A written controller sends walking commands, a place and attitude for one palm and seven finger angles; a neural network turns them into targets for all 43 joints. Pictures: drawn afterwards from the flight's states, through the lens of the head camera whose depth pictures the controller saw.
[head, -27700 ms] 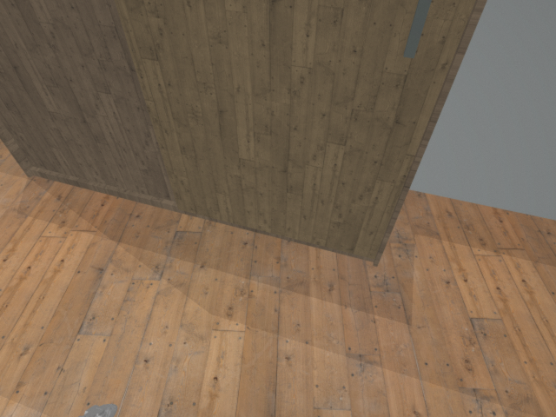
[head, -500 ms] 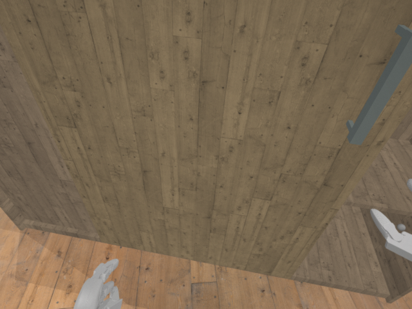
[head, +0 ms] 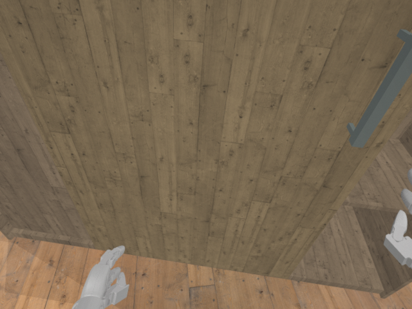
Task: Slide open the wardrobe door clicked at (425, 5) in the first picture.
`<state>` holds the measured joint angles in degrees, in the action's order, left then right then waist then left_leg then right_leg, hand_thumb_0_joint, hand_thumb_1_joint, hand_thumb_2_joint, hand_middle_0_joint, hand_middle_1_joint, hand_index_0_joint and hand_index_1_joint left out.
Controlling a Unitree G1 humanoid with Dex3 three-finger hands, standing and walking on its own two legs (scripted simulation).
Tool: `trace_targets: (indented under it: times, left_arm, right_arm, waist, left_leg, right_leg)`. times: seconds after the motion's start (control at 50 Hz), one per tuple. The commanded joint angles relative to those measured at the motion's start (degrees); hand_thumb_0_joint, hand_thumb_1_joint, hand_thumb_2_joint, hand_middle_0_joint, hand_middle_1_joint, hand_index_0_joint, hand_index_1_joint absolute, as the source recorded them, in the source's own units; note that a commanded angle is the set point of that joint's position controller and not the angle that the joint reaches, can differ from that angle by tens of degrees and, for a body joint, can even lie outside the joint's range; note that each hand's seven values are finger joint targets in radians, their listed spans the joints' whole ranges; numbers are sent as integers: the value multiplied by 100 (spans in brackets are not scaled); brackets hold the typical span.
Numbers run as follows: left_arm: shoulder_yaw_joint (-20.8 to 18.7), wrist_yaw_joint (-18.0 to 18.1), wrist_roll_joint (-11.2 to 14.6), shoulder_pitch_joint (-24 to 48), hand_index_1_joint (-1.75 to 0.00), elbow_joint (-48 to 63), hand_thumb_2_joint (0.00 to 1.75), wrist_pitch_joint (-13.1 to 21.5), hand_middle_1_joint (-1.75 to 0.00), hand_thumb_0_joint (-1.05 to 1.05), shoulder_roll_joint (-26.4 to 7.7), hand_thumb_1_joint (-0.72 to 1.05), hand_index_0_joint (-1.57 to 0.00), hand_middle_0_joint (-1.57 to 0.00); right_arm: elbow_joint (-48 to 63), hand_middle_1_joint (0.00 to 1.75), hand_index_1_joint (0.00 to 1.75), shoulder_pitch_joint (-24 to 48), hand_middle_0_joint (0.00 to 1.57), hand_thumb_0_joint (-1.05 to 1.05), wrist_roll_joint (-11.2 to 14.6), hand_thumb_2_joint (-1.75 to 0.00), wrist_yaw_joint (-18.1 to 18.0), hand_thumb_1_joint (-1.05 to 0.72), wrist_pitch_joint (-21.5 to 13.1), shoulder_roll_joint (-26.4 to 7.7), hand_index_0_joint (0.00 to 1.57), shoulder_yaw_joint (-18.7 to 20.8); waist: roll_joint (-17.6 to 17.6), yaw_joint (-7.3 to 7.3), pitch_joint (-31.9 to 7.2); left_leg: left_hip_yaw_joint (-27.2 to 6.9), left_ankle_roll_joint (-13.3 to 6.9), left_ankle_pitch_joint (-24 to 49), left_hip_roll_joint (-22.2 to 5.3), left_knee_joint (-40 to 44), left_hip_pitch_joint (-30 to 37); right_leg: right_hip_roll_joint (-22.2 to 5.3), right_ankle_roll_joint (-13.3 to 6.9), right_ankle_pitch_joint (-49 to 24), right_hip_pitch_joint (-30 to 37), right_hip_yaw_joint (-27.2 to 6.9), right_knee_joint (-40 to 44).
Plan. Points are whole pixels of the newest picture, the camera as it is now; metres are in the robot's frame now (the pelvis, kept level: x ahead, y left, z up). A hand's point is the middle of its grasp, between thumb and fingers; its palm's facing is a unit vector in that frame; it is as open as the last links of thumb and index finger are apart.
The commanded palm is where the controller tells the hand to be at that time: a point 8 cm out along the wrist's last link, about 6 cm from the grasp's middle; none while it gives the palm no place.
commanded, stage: draw the hand back to the body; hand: right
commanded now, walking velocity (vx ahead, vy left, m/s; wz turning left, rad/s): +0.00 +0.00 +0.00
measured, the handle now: (378, 93) +0.44 -0.34 +0.26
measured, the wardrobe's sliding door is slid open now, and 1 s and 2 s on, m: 0.46 0.46 0.46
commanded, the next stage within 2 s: step back with the hand held close in 0.02 s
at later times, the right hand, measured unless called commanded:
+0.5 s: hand (394, 246) +0.18 -0.27 +0.15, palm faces +0.34 +0.83 -0.45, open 7.4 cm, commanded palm +0.12 -0.31 +0.17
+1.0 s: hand out of the picture +0.05 -0.38 +0.16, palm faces +0.51 +0.79 -0.34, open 7.4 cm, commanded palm +0.00 -0.41 +0.17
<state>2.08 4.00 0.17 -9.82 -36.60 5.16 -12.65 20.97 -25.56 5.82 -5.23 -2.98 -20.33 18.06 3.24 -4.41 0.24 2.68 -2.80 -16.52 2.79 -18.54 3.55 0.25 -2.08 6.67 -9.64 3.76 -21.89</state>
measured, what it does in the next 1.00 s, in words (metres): shifts its weight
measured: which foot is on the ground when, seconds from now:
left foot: down 0.00-1.00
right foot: down 0.00-1.00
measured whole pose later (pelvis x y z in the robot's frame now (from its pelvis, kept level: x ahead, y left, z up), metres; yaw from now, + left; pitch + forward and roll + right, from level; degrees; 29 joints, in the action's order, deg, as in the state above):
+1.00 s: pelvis -0.13 -0.11 -0.02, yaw -3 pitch -4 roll +7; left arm 1.2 4.3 0.2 -11.3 -35.2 4.2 -12.1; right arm 31.0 -27.3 2.5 -8.7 -11.8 -24.1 22.5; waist 2.2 -2.9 1.3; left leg 1.0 0.2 -18.9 2.5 -32.3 -15.1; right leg 2.8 -3.0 12.4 -28.0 2.5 -32.7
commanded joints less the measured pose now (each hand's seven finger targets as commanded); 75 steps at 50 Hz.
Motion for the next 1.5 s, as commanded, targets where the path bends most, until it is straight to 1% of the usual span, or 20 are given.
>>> trace_targets:
  times: [0.0, 0.26, 0.42, 0.62, 0.9, 0.98, 1.02, 1.06, 1.1, 1.12, 1.18, 1.2, 1.22, 1.3, 1.38, 1.4, 1.42, 1.44, 1.46, 1.48]
  left_arm:
    - [-278, 95, 25, 840, -30, 975, 90, 276, -30, 0, -642, 90, -20, -20]
    - [-363, 60, 103, 642, -30, 1327, 90, -421, -30, 0, -703, 90, -20, -20]
    - [-373, 92, 161, 605, -30, 1624, 90, -617, -30, 0, -690, 90, -20, -20]
    - [-441, 191, 52, 491, -30, 1595, 90, -130, -30, 0, -890, 90, -20, -20]
    - [-487, 127, 19, 146, -30, 986, 90, 212, -30, 0, -744, 90, -20, -20]
    - [-465, 154, -27, 590, -30, 1186, 90, 310, -30, 0, -914, 90, -20, -20]
    - [-700, -45, -61, 403, -30, 1195, 90, 401, -30, 0, -611, 90, -20, -20]
    - [-763, -271, 270, 220, -30, 1165, 90, 517, -30, 0, -470, 90, -20, -20]
    - [-776, -392, 357, 402, -30, 1006, 90, 450, -30, 0, -467, 90, -20, -20]
    - [-532, -540, 108, 288, -30, 1058, 90, 457, -30, 0, -183, 90, -20, -20]
    - [-551, -321, 147, 305, -30, 821, 90, 260, -30, 0, -693, 90, -20, -20]
    - [-655, -223, 38, 552, -30, 837, 90, 400, -30, 0, -1002, 90, -20, -20]
    - [-626, -205, -74, 343, -30, 699, 90, 664, -30, 0, -767, 90, -20, -20]
    - [-797, -465, -25, 517, -30, 792, 90, 736, -30, 0, -787, 90, -20, -20]
    - [-831, -666, -27, 603, -30, 1048, 90, 562, -30, 0, -306, 90, -20, -20]
    - [-808, -677, 38, 384, -30, 987, 90, 456, -30, 0, -119, 90, -20, -20]
    - [-807, -731, 289, -222, -30, 763, 90, 392, -30, 0, -108, 90, -20, -20]
    - [-779, -660, 295, -44, -30, 798, 90, 263, -30, 0, -147, 90, -20, -20]
    - [-455, -568, 89, 349, -30, 1183, 90, 279, -30, 0, -66, 90, -20, -20]
    - [-155, -441, -302, 308, -30, 1105, 90, 206, -30, 0, -93, 90, -20, -20]
  right_arm:
    - [1293, 30, 30, 609, 20, 0, 40, -90, -70, -90, -393, -1081, 20, 659]
    - [1294, 30, 30, -50, 20, 0, -165, -90, -94, -90, -697, -1247, 20, 991]
    - [1835, 30, 30, -370, 20, 0, -94, -90, -250, -90, -731, -1599, 20, 1319]
    - [1926, 30, 30, -225, 20, 0, -278, -90, -341, -90, -1074, -1448, 20, 1348]
    - [1999, 30, 30, 519, 20, 0, -283, -90, -467, -90, -1206, -1375, 20, 989]
    - [2466, 30, 30, 1244, 20, 0, -364, -90, -441, -90, -1227, -1618, 20, 1206]
    - [2617, 30, 30, 1132, 20, 0, -242, -90, -295, -90, -1246, -1795, 20, 1385]
    - [2293, 30, 30, -39, 20, 0, -188, -90, -288, -90, -1424, -1633, 20, 1420]
    - [2434, 30, 30, -368, 20, 0, -233, -90, -235, -90, -1595, -1416, 20, 1196]
    - [3133, 30, 30, 753, 20, 0, -145, -90, -209, -90, -1613, -1665, 20, 1643]
    - [2803, 30, 30, 2504, 20, 0, -288, -90, -46, -90, -1400, -1674, 20, 1182]
    - [2725, 30, 30, 2418, 20, 0, -401, -90, -147, -90, -1455, -1908, 20, 1497]
    - [2826, 30, 30, 2861, 20, 0, -340, -90, -210, -90, -1636, -1996, 20, 1577]
    - [3145, 30, 30, 2344, 20, 0, -154, -90, 10, -90, -1285, -1606, 20, 1320]
    - [3540, 30, 30, 425, 20, 0, -20, -90, -80, -90, -952, -1581, 20, 1459]
    - [3206, 30, 30, -262, 20, 0, -131, -90, -132, -90, -1024, -1618, 20, 1505]
    - [2958, 30, 30, -704, 20, 0, -274, -90, -135, -90, -1090, -1530, 20, 1323]
    - [3302, 30, 30, -150, 20, 0, -151, -90, -12, -90, -1075, -1259, 20, 1287]
    - [4296, 30, 30, 900, 20, 0, 92, -90, -72, -90, -1439, -2868, 20, 2534]
    - [3452, 30, 30, 1165, 20, 0, 71, -90, -191, -90, -1520, -2811, 20, 2610]
  waist:
    - [21, 13, -217]
    - [-431, 263, -1032]
    - [-307, 265, -928]
    - [1023, 250, -316]
    - [-726, 549, -304]
    - [1954, 275, -274]
    - [1646, -19, -1053]
    - [405, -221, -1058]
    - [-2883, 68, 1]
    - [-1567, 403, 46]
    - [152, 834, 512]
    - [2687, 543, 478]
    - [3191, 560, 196]
    - [1187, 404, -454]
    - [2660, 6, -1173]
    - [1499, -226, -1304]
    - [-2516, -33, -1078]
    - [-2796, 524, -571]
    - [-1245, 528, -643]
    - [42, 618, -416]
  left_leg:
    - [-397, 201, 1262, -351, 544, -1349]
    - [-395, 1089, 4739, -788, -370, -1436]
    - [-565, 836, 2889, -695, -353, -1715]
    - [-174, 212, -590, 116, -1258, -661]
    - [-1285, -378, -1710, -1083, 388, -4445]
    - [30, 184, -1601, 684, -3190, -1996]
    - [427, 56, -1827, 882, -4328, -704]
    - [408, -432, -2027, 65, -2190, -1847]
    - [-2691, -1568, -889, -2757, 219, -5279]
    - [-2467, -1474, 346, -2989, -219, -4277]
    - [-625, 51, -536, -1019, -3016, -4354]
    - [-285, 117, -2232, -87, -5015, -4373]
    - [-590, 227, -2314, 400, -6170, -3751]
    - [-397, 386, -1442, 901, -6924, -3245]
    - [1254, 18, -2259, 1183, -3641, -194]
    - [639, -654, -2857, 455, -1663, 702]
    - [-1390, -1330, -1191, -1523, -410, -2050]
    - [-914, -1190, 294, -1703, -750, -3183]
    - [-2193, -1155, -200, -2438, -198, -2709]
    - [-1578, -451, 400, -2367, -198, -1915]
  right_leg:
    - [-160, -57, -450, 1132, -369, 133]
    - [-203, -292, -1996, 731, -72, -840]
    - [-438, -226, -1598, 276, -363, -683]
    - [-1105, -270, 3504, -2265, -1818, 1575]
    - [-327, 228, 1494, 923, -1181, -1459]
    - [-1482, 608, 4634, -2015, -3019, 2502]
    - [-887, 1681, 2755, -2216, -1381, 2492]
    - [298, 1742, 1499, -906, 391, -894]
    - [159, 882, 2880, -786, -1943, -8137]
    - [-301, 543, 3281, -2129, -2296, -8049]
    - [-414, 454, 1688, -554, -1248, -892]
    - [-1199, 117, 1397, -1212, -2130, 400]
    - [-1875, -212, 2610, -2346, -3430, 1046]
    - [-1214, 1413, 4371, -1927, -2863, 1621]
    - [-151, 2393, 2815, -2074, -225, 1935]
    - [494, 2397, 2136, -2763, 690, -686]
    - [726, 619, 2619, -1430, -90, -6365]
    - [535, -1232, 3120, -2592, -1423, -8747]
    - [-90, 22, 2783, -3278, -1828, -9030]
    - [-582, 84, 2495, -3556, -1519, -7070]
